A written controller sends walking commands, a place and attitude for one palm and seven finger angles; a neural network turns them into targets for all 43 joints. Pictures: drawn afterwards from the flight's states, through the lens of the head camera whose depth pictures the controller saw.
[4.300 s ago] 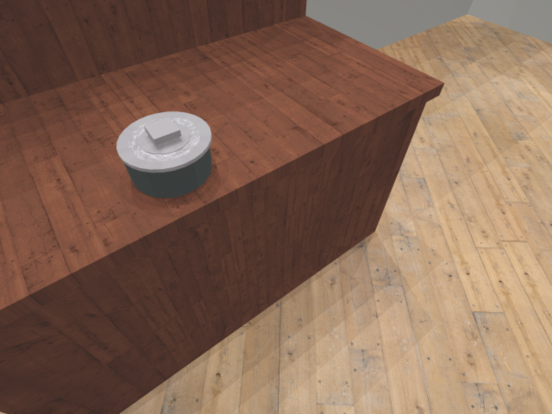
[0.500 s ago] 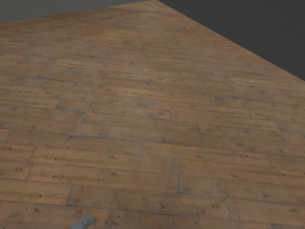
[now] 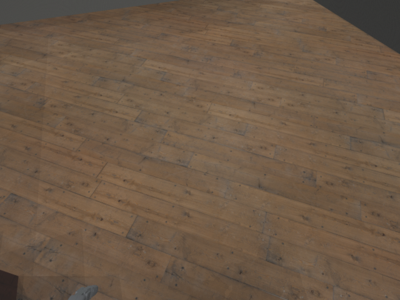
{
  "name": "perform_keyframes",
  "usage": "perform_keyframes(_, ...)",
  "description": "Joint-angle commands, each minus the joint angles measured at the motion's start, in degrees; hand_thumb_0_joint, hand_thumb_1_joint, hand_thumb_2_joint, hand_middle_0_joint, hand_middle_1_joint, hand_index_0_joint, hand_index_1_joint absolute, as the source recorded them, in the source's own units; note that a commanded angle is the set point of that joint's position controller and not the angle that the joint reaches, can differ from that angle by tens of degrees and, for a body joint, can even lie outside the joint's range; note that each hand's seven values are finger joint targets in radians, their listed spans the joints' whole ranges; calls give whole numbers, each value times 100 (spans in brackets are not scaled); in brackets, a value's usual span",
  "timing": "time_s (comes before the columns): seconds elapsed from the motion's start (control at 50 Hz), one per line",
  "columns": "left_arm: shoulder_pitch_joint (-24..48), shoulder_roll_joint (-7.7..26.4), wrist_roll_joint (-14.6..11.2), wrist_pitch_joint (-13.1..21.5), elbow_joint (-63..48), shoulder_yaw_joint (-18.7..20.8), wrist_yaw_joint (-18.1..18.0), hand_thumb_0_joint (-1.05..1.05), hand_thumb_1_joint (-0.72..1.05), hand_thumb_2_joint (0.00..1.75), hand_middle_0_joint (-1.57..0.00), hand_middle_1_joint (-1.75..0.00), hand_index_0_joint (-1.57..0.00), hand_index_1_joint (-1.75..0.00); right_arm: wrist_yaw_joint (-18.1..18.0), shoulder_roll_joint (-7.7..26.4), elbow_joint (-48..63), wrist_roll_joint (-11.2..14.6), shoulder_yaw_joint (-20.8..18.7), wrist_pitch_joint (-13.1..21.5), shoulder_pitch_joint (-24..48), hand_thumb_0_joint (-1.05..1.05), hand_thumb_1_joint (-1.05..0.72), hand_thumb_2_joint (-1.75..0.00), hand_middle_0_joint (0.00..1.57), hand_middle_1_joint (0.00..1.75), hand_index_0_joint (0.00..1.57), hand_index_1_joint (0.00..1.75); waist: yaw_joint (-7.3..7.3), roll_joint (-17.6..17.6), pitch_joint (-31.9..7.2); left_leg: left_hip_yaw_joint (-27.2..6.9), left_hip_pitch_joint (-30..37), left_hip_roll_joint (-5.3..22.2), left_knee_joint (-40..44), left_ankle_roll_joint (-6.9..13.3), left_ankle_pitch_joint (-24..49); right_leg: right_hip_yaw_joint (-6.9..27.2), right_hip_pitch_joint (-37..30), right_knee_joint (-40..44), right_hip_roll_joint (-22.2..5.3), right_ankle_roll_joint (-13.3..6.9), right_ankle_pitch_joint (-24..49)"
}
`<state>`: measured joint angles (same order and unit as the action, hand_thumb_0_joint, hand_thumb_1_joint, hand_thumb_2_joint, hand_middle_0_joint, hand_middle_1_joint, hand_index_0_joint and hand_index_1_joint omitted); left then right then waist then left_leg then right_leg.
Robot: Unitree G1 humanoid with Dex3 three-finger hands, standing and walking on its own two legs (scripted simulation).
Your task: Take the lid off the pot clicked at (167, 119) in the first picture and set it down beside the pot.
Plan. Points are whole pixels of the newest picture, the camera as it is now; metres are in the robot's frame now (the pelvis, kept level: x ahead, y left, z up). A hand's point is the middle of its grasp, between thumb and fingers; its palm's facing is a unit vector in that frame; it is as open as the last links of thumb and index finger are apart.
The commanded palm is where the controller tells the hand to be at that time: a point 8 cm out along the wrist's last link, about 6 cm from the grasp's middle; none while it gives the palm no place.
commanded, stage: turn to face it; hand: left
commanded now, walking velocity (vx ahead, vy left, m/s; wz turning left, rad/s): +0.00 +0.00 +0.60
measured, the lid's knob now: out of the picture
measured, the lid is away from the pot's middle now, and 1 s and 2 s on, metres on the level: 0.00 0.00 0.00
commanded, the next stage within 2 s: none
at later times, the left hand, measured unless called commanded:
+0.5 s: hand out of the picture -0.06 +0.21 -0.19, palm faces +0.36 -0.89 -0.27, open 7.4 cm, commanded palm none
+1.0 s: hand out of the picture +0.03 +0.20 -0.14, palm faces +0.56 -0.77 -0.31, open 7.4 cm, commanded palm none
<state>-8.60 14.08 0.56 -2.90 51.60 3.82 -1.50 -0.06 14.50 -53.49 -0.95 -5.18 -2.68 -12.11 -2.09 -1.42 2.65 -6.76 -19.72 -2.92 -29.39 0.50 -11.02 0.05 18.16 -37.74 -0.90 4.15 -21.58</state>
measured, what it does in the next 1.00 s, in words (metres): steps on the spot, turning left: right foot, then left foot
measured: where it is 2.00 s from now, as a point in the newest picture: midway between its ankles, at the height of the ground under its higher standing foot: outside the picture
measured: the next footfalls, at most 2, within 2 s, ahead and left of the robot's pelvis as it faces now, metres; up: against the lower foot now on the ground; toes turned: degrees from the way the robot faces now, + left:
right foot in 0.02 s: +0.04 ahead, -0.13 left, +0.00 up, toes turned +1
left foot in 0.46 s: -0.01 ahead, +0.11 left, +0.00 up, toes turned +24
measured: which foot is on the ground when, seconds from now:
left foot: down 0.00-0.02, up 0.04-0.44, down 0.46-0.90, up 0.92-1.00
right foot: up 0.00-0.00, down 0.02-0.46, up 0.48-0.88, down 0.90-1.00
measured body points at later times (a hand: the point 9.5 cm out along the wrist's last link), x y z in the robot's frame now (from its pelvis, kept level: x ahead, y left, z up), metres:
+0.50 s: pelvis +0.00 -0.01 -0.01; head +0.05 +0.03 +0.43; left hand -0.08 +0.25 -0.17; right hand +0.22 -0.20 -0.14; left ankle -0.04 +0.09 -0.74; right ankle +0.00 -0.14 -0.72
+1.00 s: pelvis +0.04 -0.04 +0.00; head +0.09 -0.04 +0.44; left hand +0.00 +0.24 -0.11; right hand +0.24 -0.23 -0.16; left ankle -0.06 +0.05 -0.67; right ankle +0.10 -0.12 -0.74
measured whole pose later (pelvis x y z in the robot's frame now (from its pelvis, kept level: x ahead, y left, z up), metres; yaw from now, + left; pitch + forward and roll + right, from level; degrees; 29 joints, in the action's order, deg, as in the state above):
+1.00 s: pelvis +0.04 -0.04 +0.00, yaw +38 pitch +0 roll +1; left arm -7.7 11.6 1.3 -0.9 46.7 1.4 -1.5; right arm 0.7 16.0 -53.6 -0.8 -5.8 -4.2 -11.7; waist -2.7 -3.2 5.0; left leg -3.0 -26.7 -2.5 -61.4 -2.4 -27.1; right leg -5.9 15.0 -33.2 -3.3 -1.0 -18.3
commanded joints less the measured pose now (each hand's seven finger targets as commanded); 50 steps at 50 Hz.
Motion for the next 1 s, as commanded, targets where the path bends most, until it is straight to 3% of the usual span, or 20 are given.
perform_keyframes(0.0,-911,1436,119,257,-385,314,-95,0,90,90,-20,-30,-20,-30,23,356,806,78,-136,59,362,0,-90,-90,20,30,20,30,518,1846,-364,281,-1914,-205,-1782,-318,-1912,2359,-1706,2669,-2379,-967,-22)
perform_keyframes(0.02,-633,1473,65,213,-536,232,-84,0,90,90,-20,-30,-20,-30,37,622,856,-26,-167,53,411,0,-90,-90,20,30,20,30,440,1324,-271,184,-1652,62,-2911,-270,-2218,2273,-762,2639,-2769,-1309,-10)
perform_keyframes(0.08,115,864,56,275,-702,132,-85,0,90,90,-20,-30,-20,-30,143,640,597,-38,-186,-52,242,0,-90,-90,20,30,20,30,13,1171,166,316,-1547,403,-4069,-324,-1306,1001,-227,2277,-1858,-1053,859)
perform_keyframes(0.12,-77,753,71,339,-683,78,-66,0,90,90,-20,-30,-20,-30,178,540,542,-20,-126,-48,239,0,-90,-90,20,30,20,30,81,1118,62,596,-1518,430,-4022,-470,-1099,350,-723,1882,-1650,-1050,2242)
perform_keyframes(0.26,-944,1019,98,303,-427,113,-54,0,90,90,-20,-30,-20,-30,193,419,722,25,16,-59,1086,0,-90,-90,20,30,20,30,519,1234,-238,1012,-1191,425,-2717,-529,-1388,-34,-1626,1539,-1868,-1187,3700)
perform_keyframes(0.36,-899,1187,111,244,-384,214,-40,0,90,90,-20,-30,-20,-30,183,375,754,65,85,38,1068,0,-90,-90,20,30,20,30,516,1483,-496,1332,-350,355,-1192,-348,-1364,-321,-1673,1109,-2005,-1103,3988)
perform_keyframes(0.4,-811,1190,63,230,-351,242,-22,0,90,90,-20,-30,-20,-30,160,489,688,41,53,98,657,0,-90,-90,20,30,20,30,288,1251,-736,1449,494,289,59,-257,-483,-723,-1484,414,-1880,-770,3901)
perform_keyframes(0.42,-808,1123,16,224,-368,239,5,0,90,90,-20,-30,-20,-30,146,797,580,10,-31,150,225,0,-90,-90,20,30,20,30,35,721,-1024,1123,1695,590,697,-78,552,-935,-719,-552,-1766,-464,3384)
perform_keyframes(0.44,-745,764,-26,220,-603,186,65,0,90,90,-20,-30,-20,-30,107,1496,544,-21,-227,194,-199,0,-90,-90,20,30,20,30,-215,-1148,-1216,-896,2962,2177,701,697,2778,-1134,1165,-1919,-923,42,-24)
perform_keyframes(0.46,-419,686,29,172,-806,95,41,0,90,90,-20,-30,-20,-30,98,1751,391,59,-275,130,-603,0,-90,-90,20,30,20,30,-355,-1395,-1212,-1332,2846,2845,594,1289,4059,-595,1759,-2632,-709,102,-1734)
perform_keyframes(0.5,69,687,24,100,-740,141,-26,0,90,90,-20,-30,-20,-30,-44,1414,424,23,-193,146,-368,0,-90,-90,20,30,20,30,-288,-1128,-769,-1203,1998,2394,665,1202,3345,-19,1851,-3073,-731,134,-1194)
perform_keyframes(0.54,-191,714,35,84,-506,169,46,0,90,90,-20,-30,-20,-30,-41,1130,620,3,-82,168,365,0,-90,-90,20,30,20,30,123,-629,-367,-602,1297,1769,838,868,2519,4,1482,-2973,-684,155,-369)
perform_keyframes(0.58,-378,696,38,74,-419,166,82,0,90,90,-20,-30,-20,-30,-18,1101,676,14,-67,195,500,0,-90,-90,20,30,20,30,222,-647,-425,-369,1066,1511,938,765,2147,-36,1175,-2643,-599,180,-88)
perform_keyframes(0.74,129,591,-6,116,-735,90,42,0,90,90,-20,-30,-20,-30,-20,1170,543,-18,-173,157,118,0,-90,-90,20,30,20,30,24,-761,-555,-1104,1255,1444,693,902,2228,-21,808,-1000,-214,159,-324)
perform_keyframes(0.82,-378,640,-43,221,-673,97,20,0,90,90,-20,-30,-20,-30,-25,1141,627,13,-209,118,402,0,-90,-90,20,30,20,30,309,-757,-704,-1275,608,1174,122,631,2224,-165,-538,705,12,62,524)
perform_keyframes(0.84,-616,808,-25,284,-633,142,-2,0,90,90,-20,-30,-20,-30,-14,989,664,54,-187,125,407,0,-90,-90,20,30,20,30,432,-304,-785,-1131,120,905,-279,367,1505,36,-1262,1532,-272,8,1128)
perform_keyframes(0.86,-765,1313,66,339,-619,248,-63,0,90,90,-20,-30,-20,-30,24,578,731,106,-120,144,240,0,-90,-90,20,30,20,30,460,1169,-893,-255,-1031,205,-1383,-76,-342,1382,-2166,2020,-1699,-449,1733)
perform_keyframes(0.88,-768,1628,85,317,-707,278,-67,0,90,90,-20,-30,-20,-30,27,536,843,70,-127,124,201,0,-90,-90,20,30,20,30,467,1603,-834,342,-1414,-110,-2665,-330,-2482,2146,-1841,2097,-2885,-1169,2390)
perform_keyframes(0.92,-324,1182,46,302,-760,209,-101,0,90,90,-20,-30,-20,-30,65,655,671,5,-166,3,348,0,-90,-90,20,30,20,30,317,1304,-339,169,-1386,302,-3985,-284,-2004,1507,-938,2068,-2370,-1299,1810)
perform_keyframes(0.98,55,785,71,330,-843,89,-89,0,90,90,-20,-30,-20,-30,176,496,485,8,-103,-32,130,0,-90,-90,20,30,20,30,97,1090,-198,550,-1319,439,-4030,-451,-1342,211,-1012,1750,-1790,-1113,2727)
